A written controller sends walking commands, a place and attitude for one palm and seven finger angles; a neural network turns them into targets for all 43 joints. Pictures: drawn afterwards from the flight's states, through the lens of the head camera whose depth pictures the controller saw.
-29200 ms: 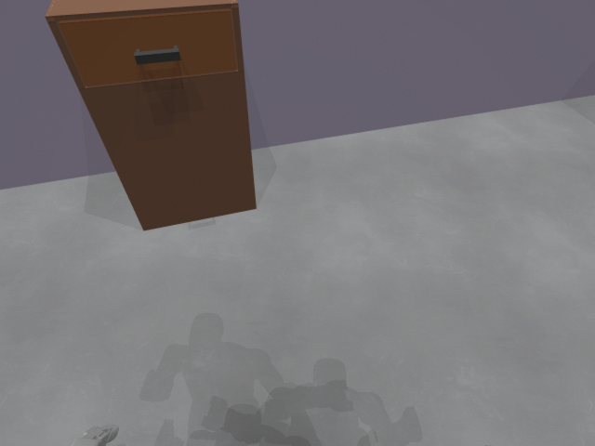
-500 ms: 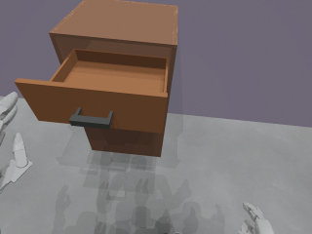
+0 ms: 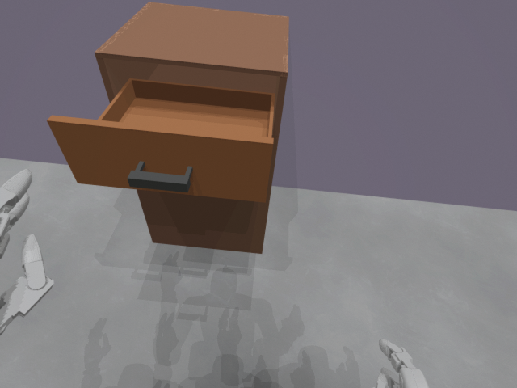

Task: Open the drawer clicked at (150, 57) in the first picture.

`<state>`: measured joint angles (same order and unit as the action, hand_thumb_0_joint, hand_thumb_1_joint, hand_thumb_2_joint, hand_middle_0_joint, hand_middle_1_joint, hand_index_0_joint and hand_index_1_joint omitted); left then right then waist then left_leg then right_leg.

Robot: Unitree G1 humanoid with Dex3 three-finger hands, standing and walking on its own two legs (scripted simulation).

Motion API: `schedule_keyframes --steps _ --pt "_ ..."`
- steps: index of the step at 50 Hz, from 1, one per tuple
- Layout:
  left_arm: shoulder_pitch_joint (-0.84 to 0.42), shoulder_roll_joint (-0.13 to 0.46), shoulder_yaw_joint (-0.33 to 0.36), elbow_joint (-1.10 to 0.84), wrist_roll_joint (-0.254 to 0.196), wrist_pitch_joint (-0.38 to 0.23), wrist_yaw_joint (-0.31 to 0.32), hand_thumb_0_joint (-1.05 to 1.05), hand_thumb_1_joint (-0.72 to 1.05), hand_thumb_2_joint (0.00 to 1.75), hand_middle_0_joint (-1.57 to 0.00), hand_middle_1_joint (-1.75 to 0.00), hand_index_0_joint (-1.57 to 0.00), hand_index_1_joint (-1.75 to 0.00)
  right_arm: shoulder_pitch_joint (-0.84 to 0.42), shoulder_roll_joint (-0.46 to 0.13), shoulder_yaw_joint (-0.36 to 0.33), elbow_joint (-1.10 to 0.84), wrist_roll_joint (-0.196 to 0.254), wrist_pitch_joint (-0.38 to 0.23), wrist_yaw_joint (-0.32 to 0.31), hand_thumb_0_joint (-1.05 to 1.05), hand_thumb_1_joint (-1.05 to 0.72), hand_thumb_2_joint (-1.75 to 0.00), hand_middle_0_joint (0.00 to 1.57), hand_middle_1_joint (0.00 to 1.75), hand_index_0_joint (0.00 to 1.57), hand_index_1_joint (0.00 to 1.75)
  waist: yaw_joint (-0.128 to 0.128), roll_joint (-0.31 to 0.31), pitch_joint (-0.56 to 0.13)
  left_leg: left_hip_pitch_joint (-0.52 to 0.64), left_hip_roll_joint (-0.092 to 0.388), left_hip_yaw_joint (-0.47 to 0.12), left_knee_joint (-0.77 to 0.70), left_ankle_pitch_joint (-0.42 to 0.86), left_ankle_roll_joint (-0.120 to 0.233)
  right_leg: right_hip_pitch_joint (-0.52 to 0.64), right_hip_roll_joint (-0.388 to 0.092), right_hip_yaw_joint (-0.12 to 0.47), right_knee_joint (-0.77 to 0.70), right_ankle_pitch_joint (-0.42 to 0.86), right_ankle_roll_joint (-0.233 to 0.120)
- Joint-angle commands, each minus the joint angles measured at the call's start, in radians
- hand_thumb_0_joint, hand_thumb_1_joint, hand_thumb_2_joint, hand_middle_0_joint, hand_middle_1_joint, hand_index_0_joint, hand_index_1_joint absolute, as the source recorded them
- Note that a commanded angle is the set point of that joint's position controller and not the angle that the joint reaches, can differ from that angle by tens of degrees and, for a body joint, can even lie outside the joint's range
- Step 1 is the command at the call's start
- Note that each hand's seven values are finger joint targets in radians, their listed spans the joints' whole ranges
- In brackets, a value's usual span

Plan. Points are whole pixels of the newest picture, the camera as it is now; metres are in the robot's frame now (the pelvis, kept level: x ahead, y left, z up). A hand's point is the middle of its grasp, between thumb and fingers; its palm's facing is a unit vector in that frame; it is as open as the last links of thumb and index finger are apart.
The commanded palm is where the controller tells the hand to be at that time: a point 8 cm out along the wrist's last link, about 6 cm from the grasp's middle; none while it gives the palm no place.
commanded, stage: stop stepping back and stand still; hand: left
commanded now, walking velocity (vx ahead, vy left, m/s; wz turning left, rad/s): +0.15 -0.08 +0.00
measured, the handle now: (162, 174) +0.53 +0.23 +0.00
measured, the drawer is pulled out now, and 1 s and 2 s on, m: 0.29 0.29 0.29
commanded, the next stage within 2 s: let the arm hang, fingers relaxed in 0.34 s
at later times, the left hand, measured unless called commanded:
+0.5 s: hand (88, 286) +0.22 +0.22 +0.11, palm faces +0.23 -0.84 -0.50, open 7.4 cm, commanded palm none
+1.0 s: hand out of the picture -0.05 +0.18 -0.17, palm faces +0.00 -0.97 -0.23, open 7.2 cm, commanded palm none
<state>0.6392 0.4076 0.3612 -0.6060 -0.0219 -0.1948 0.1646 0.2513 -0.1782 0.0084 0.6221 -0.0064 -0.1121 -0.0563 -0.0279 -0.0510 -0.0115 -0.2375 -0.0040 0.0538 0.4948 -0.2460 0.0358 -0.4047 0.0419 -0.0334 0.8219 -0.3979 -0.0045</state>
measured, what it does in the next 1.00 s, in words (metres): steps on the spot: right foot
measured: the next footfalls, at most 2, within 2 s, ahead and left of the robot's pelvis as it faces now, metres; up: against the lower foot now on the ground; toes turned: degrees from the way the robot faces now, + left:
right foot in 0.14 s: +0.04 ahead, -0.11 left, +0.00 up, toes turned -4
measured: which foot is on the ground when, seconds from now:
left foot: down 0.00-1.00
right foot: up 0.00-0.12, down 0.14-1.00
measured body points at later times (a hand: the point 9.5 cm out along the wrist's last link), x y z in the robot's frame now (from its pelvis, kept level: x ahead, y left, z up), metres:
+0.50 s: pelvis +0.00 -0.01 +0.00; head +0.02 -0.01 +0.45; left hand +0.20 +0.27 +0.14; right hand +0.14 -0.27 -0.10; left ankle +0.01 +0.09 -0.74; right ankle +0.00 -0.11 -0.73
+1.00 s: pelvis -0.02 -0.01 +0.01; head +0.00 -0.01 +0.45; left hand -0.04 +0.23 -0.15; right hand -0.03 -0.25 -0.15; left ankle +0.01 +0.09 -0.74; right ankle +0.00 -0.11 -0.74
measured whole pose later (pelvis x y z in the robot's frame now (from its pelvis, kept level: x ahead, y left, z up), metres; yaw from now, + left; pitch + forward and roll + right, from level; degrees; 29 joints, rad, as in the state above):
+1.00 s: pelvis -0.02 -0.01 +0.01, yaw -1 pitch -2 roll -1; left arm 0.31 0.20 0.01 1.10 0.01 0.02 0.02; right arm 0.28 -0.17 -0.01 1.07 -0.02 0.03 -0.03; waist 0.01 0.00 0.09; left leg -0.20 0.01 0.03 0.43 -0.19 0.02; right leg -0.17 0.03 -0.07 0.38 -0.17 -0.04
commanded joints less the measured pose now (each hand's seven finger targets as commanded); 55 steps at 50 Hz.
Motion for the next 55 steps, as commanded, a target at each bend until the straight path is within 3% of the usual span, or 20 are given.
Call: schedule_keyframes --steps 1,5,6,8,10,13,15,17,18,21,22,24,26,28,30,32,34,38,45,55 --pt "-0.023 0.135 0.103 -0.253 -0.009 -0.046 0.019 0.0 0.9 0.9 -0.2 -0.3 -0.2 -0.3 -0.112 -0.132 -0.036 -0.138 0.016 -0.072 0.001 0.0 -0.9 -0.9 0.2 0.3 0.2 0.3 0.013 0.194 0.035 -0.029 0.252 -0.209 -0.233 0.034 0.111 -0.008 -0.044 -0.019 -0.048 -0.021 0.011" --pt "-0.059 0.141 0.11 -0.186 -0.011 -0.043 0.012 0.0 0.9 0.9 -0.2 -0.3 -0.2 -0.3 -0.122 -0.154 -0.035 -0.131 0.016 -0.054 -0.005 0.0 -0.9 -0.9 0.2 0.3 0.2 0.3 0.01 0.171 0.0 -0.101 0.204 -0.126 -0.123 -0.024 0.063 0.233 -0.037 -0.054 -0.387 0.089 0.006" --pt "-0.073 0.138 0.107 -0.185 -0.011 -0.049 0.009 0.0 0.9 0.9 -0.2 -0.3 -0.2 -0.3 -0.124 -0.156 -0.04 -0.133 0.018 -0.049 -0.005 0.0 -0.9 -0.9 0.2 0.3 0.2 0.3 0.004 0.13 -0.018 -0.135 0.167 -0.103 -0.066 -0.077 0.045 0.284 -0.066 0.006 -0.44 0.118 -0.013" --pt "-0.077 0.158 0.132 -0.179 -0.025 -0.053 0.008 0.0 0.9 0.9 -0.2 -0.3 -0.2 -0.3 -0.114 -0.146 -0.044 -0.145 0.019 -0.039 -0.002 0.0 -0.9 -0.9 0.2 0.3 0.2 0.3 -0.008 -0.043 -0.031 -0.197 0.055 -0.03 0.116 -0.131 0.0 0.268 -0.238 0.28 -0.523 0.121 -0.102" --pt "-0.095 0.171 0.139 -0.224 -0.031 -0.052 0.011 0.0 0.9 0.9 -0.2 -0.3 -0.2 -0.3 -0.127 -0.133 -0.054 -0.138 0.032 -0.027 0.006 0.0 -0.9 -0.9 0.2 0.3 0.2 0.3 0.002 -0.101 -0.059 -0.199 0.025 -0.024 0.266 -0.164 -0.022 0.243 -0.325 0.398 -0.603 -0.013 -0.15" --pt "-0.003 0.15 0.14 -0.245 -0.03 -0.055 0.009 0.0 0.9 0.9 -0.2 -0.3 -0.2 -0.3 -0.126 -0.122 -0.043 -0.151 0.021 -0.008 0.013 0.0 -0.9 -0.9 0.2 0.3 0.2 0.3 0.002 -0.024 -0.05 -0.155 0.046 -0.047 0.169 -0.133 -0.015 0.24 -0.308 0.277 -0.541 0.183 -0.154" --pt "0.028 0.159 0.154 -0.253 -0.028 -0.063 0.015 0.0 0.9 0.9 -0.2 -0.3 -0.2 -0.3 -0.131 -0.118 -0.033 -0.149 0.019 -0.007 0.003 0.0 -0.9 -0.9 0.2 0.3 0.2 0.3 -0.006 0.029 -0.06 -0.009 0.044 -0.04 -0.039 0.026 -0.014 0.196 -0.227 0.147 -0.463 0.228 -0.093" --pt "0.04 0.149 0.144 -0.263 -0.03 -0.076 0.018 0.0 0.9 0.9 -0.2 -0.3 -0.2 -0.3 -0.142 -0.138 -0.038 -0.162 0.016 -0.017 -0.008 0.0 -0.9 -0.9 0.2 0.3 0.2 0.3 0.013 0.162 -0.059 0.006 0.138 -0.163 -0.145 0.188 0.016 0.215 -0.106 0.055 -0.356 0.276 -0.019" --pt "0.041 0.151 0.141 -0.277 -0.031 -0.078 0.015 0.0 0.9 0.9 -0.2 -0.3 -0.2 -0.3 -0.146 -0.149 -0.045 -0.173 0.022 -0.021 -0.008 0.0 -0.9 -0.9 0.2 0.3 0.2 0.3 0.023 0.191 -0.073 0.007 0.176 -0.194 -0.137 0.237 0.029 0.221 -0.084 0.04 -0.337 0.28 0.0" --pt "0.016 0.156 0.145 -0.252 -0.029 -0.078 0.011 0.0 0.9 0.9 -0.2 -0.3 -0.2 -0.3 -0.149 -0.135 -0.037 -0.162 0.02 -0.027 -0.014 0.0 -0.9 -0.9 0.2 0.3 0.2 0.3 0.011 0.174 -0.048 -0.048 0.157 -0.166 -0.137 0.232 0.018 0.257 -0.077 0.028 -0.355 0.316 0.004" --pt "-0.138 -0.079 -0.269 0.636 0.079 0.089 -0.124 0.0 0.9 0.9 -0.2 -0.3 -0.2 -0.3 -0.145 -0.268 -0.099 0.078 0.014 -0.078 0.072 0.0 -0.9 -0.9 0.2 0.3 0.2 0.3 -0.032 0.162 0.029 -0.1 0.15 -0.15 0.01 0.368 0.022 0.098 -0.134 -0.013 -0.193 0.438 -0.01" --pt "-0.123 -0.119 -0.256 0.685 0.066 0.201 -0.149 0.0 0.9 0.9 -0.2 -0.3 -0.2 -0.3 -0.03 -0.195 -0.088 0.07 0.007 0.01 0.062 0.0 -0.9 -0.9 0.2 0.3 0.2 0.3 -0.019 0.18 -0.069 -0.029 0.178 -0.142 -0.008 0.365 0.035 0.076 -0.107 0.013 -0.173 0.213 -0.005" --pt "-0.218 -0.11 -0.272 0.763 0.061 0.197 -0.149 0.0 0.9 0.9 -0.2 -0.3 -0.2 -0.3 -0.032 -0.188 -0.071 0.068 -0.005 0.036 0.055 0.0 -0.9 -0.9 0.2 0.3 0.2 0.3 -0.007 0.044 -0.113 -0.03 0.22 -0.234 -0.014 0.433 0.084 0.085 -0.079 0.033 -0.144 0.079 -0.008" --pt "-0.232 -0.085 -0.272 0.89 0.063 0.197 -0.152 0.0 0.9 0.9 -0.2 -0.3 -0.2 -0.3 -0.068 -0.189 -0.054 0.073 -0.011 0.05 0.047 0.0 -0.9 -0.9 0.2 0.3 0.2 0.3 0.03 -0.072 -0.114 -0.1 0.179 -0.206 0.01 0.373 0.07 0.219 -0.098 0.059 -0.234 0.247 -0.01" --pt "-0.259 -0.029 -0.271 1.037 0.066 0.194 -0.148 0.0 0.9 0.9 -0.2 -0.3 -0.2 -0.3 -0.077 -0.151 -0.049 0.091 -0.004 0.073 0.044 0.0 -0.9 -0.9 0.2 0.3 0.2 0.3 0.036 -0.199 -0.125 -0.095 0.038 -0.089 0.101 0.138 -0.004 0.274 -0.218 0.178 -0.359 0.549 -0.056" --pt "-0.325 -0.012 -0.286 1.165 0.052 0.195 -0.147 0.0 0.9 0.9 -0.2 -0.3 -0.2 -0.3 -0.075 -0.137 -0.045 0.137 -0.008 0.103 0.043 0.0 -0.9 -0.9 0.2 0.3 0.2 0.3 0.019 -0.149 -0.031 -0.081 0.009 -0.07 0.106 -0.061 -0.02 0.222 -0.259 0.218 -0.418 0.553 -0.098" --pt "-0.369 -0.021 -0.304 1.267 0.043 0.193 -0.144 0.0 0.9 0.9 -0.2 -0.3 -0.2 -0.3 -0.051 -0.113 -0.037 0.193 -0.009 0.115 0.043 0.0 -0.9 -0.9 0.2 0.3 0.2 0.3 0.003 -0.01 0.005 -0.008 0.027 -0.072 0.039 0.032 -0.023 0.171 -0.227 0.194 -0.441 0.454 -0.084" --pt "-0.338 -0.092 -0.312 1.436 0.035 0.192 -0.139 0.0 0.9 0.9 -0.2 -0.3 -0.2 -0.3 -0.044 -0.096 -0.026 0.274 -0.011 0.114 0.032 0.0 -0.9 -0.9 0.2 0.3 0.2 0.3 0.025 0.229 0.022 0.015 0.09 -0.133 -0.092 0.138 -0.003 0.21 -0.131 0.117 -0.465 0.262 -0.043" --pt "-0.328 -0.107 -0.329 1.612 0.032 0.185 -0.139 0.0 0.9 0.9 -0.2 -0.3 -0.2 -0.3 0.036 -0.088 -0.037 0.378 -0.004 0.12 0.025 0.0 -0.9 -0.9 0.2 0.3 0.2 0.3 0.022 0.083 0.02 0.054 0.101 -0.13 -0.152 0.028 0.0 0.229 -0.128 0.109 -0.544 0.163 -0.051" --pt "-0.293 -0.126 -0.339 1.717 0.032 0.189 -0.131 0.0 0.9 0.9 -0.2 -0.3 -0.2 -0.3 0.089 -0.066 -0.034 0.462 -0.004 0.122 0.021 0.0 -0.9 -0.9 0.2 0.3 0.2 0.3 0.025 0.049 0.115 0.035 0.1 -0.129 -0.207 -0.044 0.005 0.177 -0.122 0.109 -0.559 0.085 -0.048"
